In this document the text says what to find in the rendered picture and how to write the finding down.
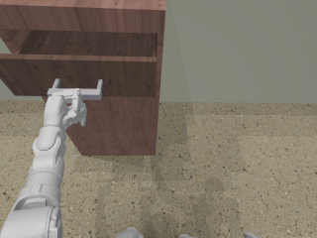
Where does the left robot upper arm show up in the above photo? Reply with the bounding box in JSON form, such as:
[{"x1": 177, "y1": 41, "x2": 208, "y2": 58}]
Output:
[{"x1": 2, "y1": 205, "x2": 63, "y2": 238}]

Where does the drawer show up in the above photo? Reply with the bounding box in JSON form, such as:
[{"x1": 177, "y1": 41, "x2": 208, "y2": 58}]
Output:
[{"x1": 0, "y1": 30, "x2": 157, "y2": 97}]

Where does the cabinet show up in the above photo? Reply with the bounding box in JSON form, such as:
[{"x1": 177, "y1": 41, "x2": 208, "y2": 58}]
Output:
[{"x1": 0, "y1": 0, "x2": 166, "y2": 156}]

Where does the robot left forearm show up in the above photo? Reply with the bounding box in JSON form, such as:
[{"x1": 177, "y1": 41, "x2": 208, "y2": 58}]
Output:
[{"x1": 0, "y1": 126, "x2": 66, "y2": 238}]

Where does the robot left hand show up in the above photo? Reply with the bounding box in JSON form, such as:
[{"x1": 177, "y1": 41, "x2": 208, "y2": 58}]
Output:
[{"x1": 44, "y1": 88, "x2": 87, "y2": 133}]

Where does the handle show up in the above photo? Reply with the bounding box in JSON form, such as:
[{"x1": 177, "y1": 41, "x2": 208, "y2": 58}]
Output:
[{"x1": 47, "y1": 78, "x2": 103, "y2": 100}]

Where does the left robot shin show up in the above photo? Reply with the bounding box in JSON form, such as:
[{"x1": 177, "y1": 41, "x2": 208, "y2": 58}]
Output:
[{"x1": 127, "y1": 227, "x2": 138, "y2": 232}]

